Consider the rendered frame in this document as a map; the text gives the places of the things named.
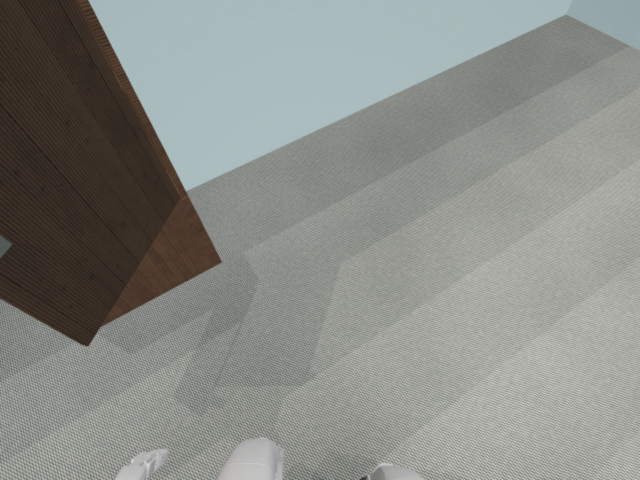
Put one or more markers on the robot left thigh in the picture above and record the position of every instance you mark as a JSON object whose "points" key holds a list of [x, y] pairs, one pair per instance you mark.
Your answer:
{"points": [[254, 459]]}

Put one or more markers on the robot left hand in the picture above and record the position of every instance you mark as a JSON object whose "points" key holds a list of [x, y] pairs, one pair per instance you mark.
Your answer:
{"points": [[143, 465]]}

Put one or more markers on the cupboard door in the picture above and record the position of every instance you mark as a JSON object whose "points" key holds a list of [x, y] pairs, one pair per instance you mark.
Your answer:
{"points": [[83, 193]]}

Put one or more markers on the robot right shin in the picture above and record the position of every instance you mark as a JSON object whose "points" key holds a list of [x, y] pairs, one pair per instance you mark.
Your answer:
{"points": [[380, 465]]}

